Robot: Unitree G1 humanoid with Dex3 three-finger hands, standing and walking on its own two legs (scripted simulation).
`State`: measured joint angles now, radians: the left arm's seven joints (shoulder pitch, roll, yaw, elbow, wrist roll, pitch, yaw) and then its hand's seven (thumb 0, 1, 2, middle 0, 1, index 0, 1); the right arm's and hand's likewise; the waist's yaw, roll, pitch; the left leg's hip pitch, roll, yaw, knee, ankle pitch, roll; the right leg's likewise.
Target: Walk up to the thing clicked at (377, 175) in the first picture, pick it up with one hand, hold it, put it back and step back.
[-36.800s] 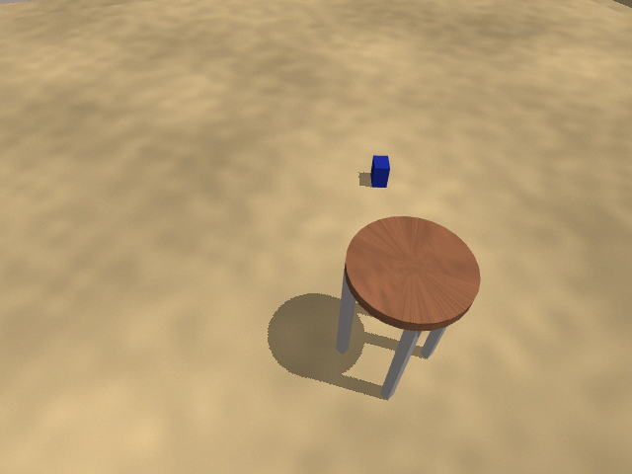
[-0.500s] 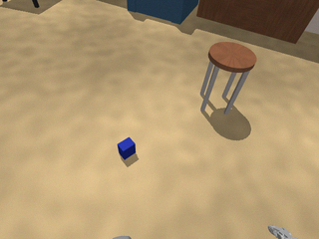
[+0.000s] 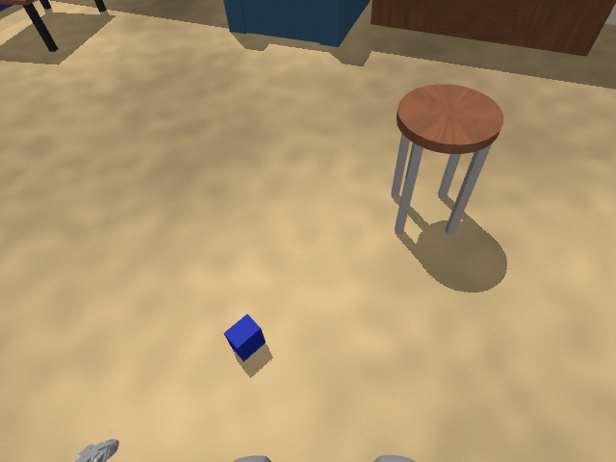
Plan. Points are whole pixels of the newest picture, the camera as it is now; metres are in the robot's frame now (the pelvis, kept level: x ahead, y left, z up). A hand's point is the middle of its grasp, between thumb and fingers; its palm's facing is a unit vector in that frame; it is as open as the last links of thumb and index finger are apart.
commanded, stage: walk up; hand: left
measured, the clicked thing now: (245, 338) +0.57 +0.24 -0.71
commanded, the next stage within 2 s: stand in 1.76 s
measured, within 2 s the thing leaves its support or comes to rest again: neither
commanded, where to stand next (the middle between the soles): +0.22 +0.02 m, yaw +1 degrees
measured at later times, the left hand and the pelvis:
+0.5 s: hand (112, 445) +0.18 +0.31 -0.16, palm faces -0.05 -0.93 -0.36, open 7.4 cm; pelvis +0.13 +0.04 +0.00, yaw -1 degrees
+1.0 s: hand (153, 369) +0.28 +0.26 -0.13, palm faces -0.03 -0.95 -0.33, open 7.4 cm; pelvis +0.16 +0.02 +0.01, yaw -1 degrees
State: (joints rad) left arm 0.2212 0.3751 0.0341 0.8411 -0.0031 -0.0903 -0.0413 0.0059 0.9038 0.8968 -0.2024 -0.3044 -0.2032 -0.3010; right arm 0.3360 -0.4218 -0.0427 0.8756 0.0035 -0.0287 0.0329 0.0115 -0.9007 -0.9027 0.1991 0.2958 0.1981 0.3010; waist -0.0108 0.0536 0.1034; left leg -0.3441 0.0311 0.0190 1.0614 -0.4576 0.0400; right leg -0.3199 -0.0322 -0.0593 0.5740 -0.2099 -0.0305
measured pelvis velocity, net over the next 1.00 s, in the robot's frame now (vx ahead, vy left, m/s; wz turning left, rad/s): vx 0.16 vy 0.02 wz -0.01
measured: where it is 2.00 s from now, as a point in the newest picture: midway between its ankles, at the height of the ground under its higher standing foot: outside the picture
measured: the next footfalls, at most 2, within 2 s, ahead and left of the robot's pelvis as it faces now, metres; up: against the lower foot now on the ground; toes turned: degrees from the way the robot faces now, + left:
left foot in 0.24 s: +0.21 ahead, +0.16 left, +0.00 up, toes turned +3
right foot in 0.56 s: +0.22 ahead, -0.11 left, +0.00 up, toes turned -2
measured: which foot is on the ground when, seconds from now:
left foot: up 0.00-0.22, down 0.24-1.00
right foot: down 0.00-0.26, up 0.28-0.54, down 0.56-1.00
